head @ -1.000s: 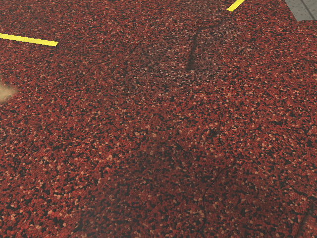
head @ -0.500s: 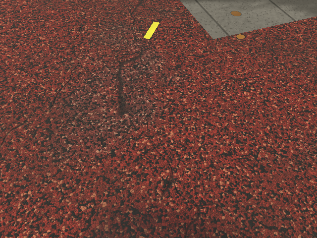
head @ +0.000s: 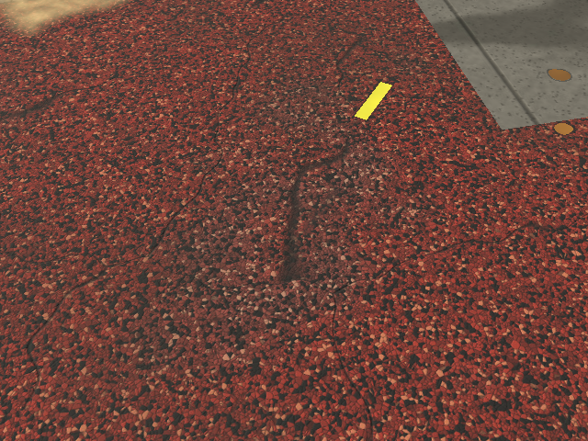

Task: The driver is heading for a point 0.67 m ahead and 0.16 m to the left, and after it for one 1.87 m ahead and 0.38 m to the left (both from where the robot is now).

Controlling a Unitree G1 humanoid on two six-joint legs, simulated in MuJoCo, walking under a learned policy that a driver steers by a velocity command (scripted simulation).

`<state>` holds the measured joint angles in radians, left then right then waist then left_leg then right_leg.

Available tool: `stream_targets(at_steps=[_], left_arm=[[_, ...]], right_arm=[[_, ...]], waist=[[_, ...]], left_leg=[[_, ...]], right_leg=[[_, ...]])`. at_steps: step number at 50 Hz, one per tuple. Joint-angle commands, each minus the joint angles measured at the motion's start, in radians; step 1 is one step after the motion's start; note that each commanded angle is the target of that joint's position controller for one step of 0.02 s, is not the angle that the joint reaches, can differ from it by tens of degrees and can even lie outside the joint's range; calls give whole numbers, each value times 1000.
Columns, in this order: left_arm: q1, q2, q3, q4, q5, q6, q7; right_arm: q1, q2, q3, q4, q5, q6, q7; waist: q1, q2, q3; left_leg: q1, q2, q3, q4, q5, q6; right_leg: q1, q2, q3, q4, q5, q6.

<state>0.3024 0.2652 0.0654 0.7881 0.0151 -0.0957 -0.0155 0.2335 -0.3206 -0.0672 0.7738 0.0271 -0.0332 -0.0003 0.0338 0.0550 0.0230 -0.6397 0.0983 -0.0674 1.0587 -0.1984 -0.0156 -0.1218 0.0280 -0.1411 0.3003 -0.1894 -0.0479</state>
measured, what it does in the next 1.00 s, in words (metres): walks ahead, turning left: left foot, then right foot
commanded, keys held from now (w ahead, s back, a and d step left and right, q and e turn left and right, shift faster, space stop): w+q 0.64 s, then w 0.14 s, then w+e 0.22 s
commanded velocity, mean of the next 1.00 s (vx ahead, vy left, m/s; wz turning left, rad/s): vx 0.50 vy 0.00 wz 0.40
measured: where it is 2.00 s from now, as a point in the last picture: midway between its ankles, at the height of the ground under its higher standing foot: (242, 230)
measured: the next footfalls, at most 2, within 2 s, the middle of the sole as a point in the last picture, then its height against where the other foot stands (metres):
left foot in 0.28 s outside the picture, level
right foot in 0.76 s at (308, 384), level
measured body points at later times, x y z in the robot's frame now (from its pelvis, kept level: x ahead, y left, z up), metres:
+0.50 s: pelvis +0.27 +0.08 +0.00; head +0.30 +0.10 +0.45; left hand +0.36 +0.39 -0.10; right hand +0.43 -0.17 -0.10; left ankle +0.27 +0.15 -0.75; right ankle +0.37 -0.10 -0.67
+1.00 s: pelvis +0.55 +0.11 +0.00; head +0.58 +0.11 +0.45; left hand +0.47 +0.38 -0.12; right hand +0.81 -0.06 -0.10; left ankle +0.52 +0.27 -0.68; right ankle +0.60 +0.03 -0.75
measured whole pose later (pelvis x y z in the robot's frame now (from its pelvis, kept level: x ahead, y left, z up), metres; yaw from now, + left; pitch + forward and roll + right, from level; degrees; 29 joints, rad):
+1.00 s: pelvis +0.55 +0.11 +0.00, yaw +24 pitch +1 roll +0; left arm 0.35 0.26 0.05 0.81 -0.01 -0.08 -0.02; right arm 0.19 -0.29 -0.05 0.67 -0.01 -0.07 -0.01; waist 0.06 0.04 0.02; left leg -0.54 0.04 -0.05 0.94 -0.30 -0.01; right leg -0.20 0.07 0.06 0.35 -0.17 -0.06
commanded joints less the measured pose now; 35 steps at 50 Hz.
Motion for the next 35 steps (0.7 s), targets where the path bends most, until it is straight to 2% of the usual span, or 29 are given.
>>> stream_targets(at_steps=[1,3,5,7,9,11,12,13,14,15,16,17,18,19,20,21,24,26,29,32,35], left_arm=[[-81,128,31,-56,1,-23,12],[-70,148,36,-44,-3,-18,19],[-33,169,42,-25,-10,-9,23],[0,182,48,-5,-20,4,25],[15,197,54,9,-31,21,25],[4,225,61,9,-37,36,31],[-4,239,65,6,-41,45,35],[-19,243,64,1,-45,53,38],[-16,222,54,-7,-39,50,43],[59,88,13,-58,4,33,34],[31,96,-1,-77,-10,-8,22],[-92,171,20,-108,-53,-31,10],[-122,161,14,-121,-56,-44,10],[-119,155,16,-106,-32,-48,19],[-103,166,24,-98,-14,-40,23],[-88,165,26,-96,-9,-27,21],[-100,125,17,-101,2,0,22],[-182,103,7,-125,1,3,23],[-294,82,-5,-150,-8,-5,12],[-354,106,0,-170,-23,-17,-2],[-319,138,12,-161,-22,-30,-15]], right_arm=[[9,-15,-2,-60,-4,-2,10],[-59,-4,6,-81,-5,-7,24],[-135,5,12,-112,-7,-8,37],[-190,1,14,-143,-5,-7,49],[-220,-10,10,-171,-5,-6,59],[-194,-37,-5,-186,-7,-1,65],[-132,-62,-19,-179,-6,3,64],[-4,-101,-44,-151,-4,6,58],[165,-167,-80,-107,-2,14,41],[191,-287,-105,-99,5,17,22],[195,-261,-87,-142,-3,-3,30],[173,-187,-65,-132,-11,-18,38],[129,-160,-57,-130,-10,-27,37],[59,-130,-48,-138,-8,-29,35],[11,-96,-36,-155,-16,-29,30],[-9,-90,-33,-168,-24,-30,26],[7,-115,-41,-158,-19,-35,9],[37,-131,-45,-144,-14,-32,-4],[73,-136,-47,-128,-8,-22,-14],[117,-141,-50,-107,-1,-16,-17],[128,-119,-44,-91,-6,-12,-22]], waist=[[-34,-108,21],[-9,-98,41],[21,-81,65],[39,-78,83],[37,-86,85],[2,-119,37],[-39,-136,-11],[-115,-130,-80],[-198,-86,-167],[-117,176,-230],[-126,132,-404],[-162,38,-296],[-129,9,-182],[-81,-46,-116],[-45,-31,-87],[-23,-9,-82],[-14,-15,-64],[-41,-5,-36],[-87,27,-19],[-108,37,-12],[-90,64,-17]], left_leg=[[-45,35,-39,-122,156,-4],[-22,25,2,-241,240,5],[-25,18,38,-322,261,19],[-50,13,59,-379,234,39],[-54,-4,89,-415,166,65],[37,-62,146,-423,66,102],[130,-102,175,-418,14,125],[304,-148,192,-458,23,156],[592,-150,125,-506,68,198],[934,108,-361,-549,-9,347],[1055,243,-796,-725,-156,464],[996,218,-670,-772,-130,396],[855,176,-528,-770,-58,358],[713,130,-420,-771,44,323],[608,96,-346,-787,143,306],[543,78,-321,-809,194,306],[437,45,-238,-834,307,313],[408,17,-201,-835,278,289],[378,-18,-185,-822,149,243],[409,11,-251,-784,76,231],[502,61,-312,-707,74,213]], right_leg=[[5,-275,111,-181,252,-142],[13,-266,50,-188,259,-129],[54,-284,17,-187,263,-123],[127,-303,-6,-166,284,-113],[199,-320,-28,-117,375,-98],[239,-321,-58,0,683,-75],[243,-315,-71,111,841,-63],[197,-290,-93,291,898,-40],[22,-250,-102,547,743,1],[-425,-92,-82,923,-82,70],[-595,22,178,1096,-429,76],[-691,-37,242,1103,-345,55],[-691,-79,230,1026,-255,37],[-636,-118,227,936,-192,40],[-562,-143,231,871,-145,46],[-509,-148,231,844,-118,56],[-476,-134,201,722,-48,104],[-486,-114,196,571,71,124],[-415,-65,194,344,242,129],[-372,-41,214,248,272,118],[-343,-53,226,204,206,78]])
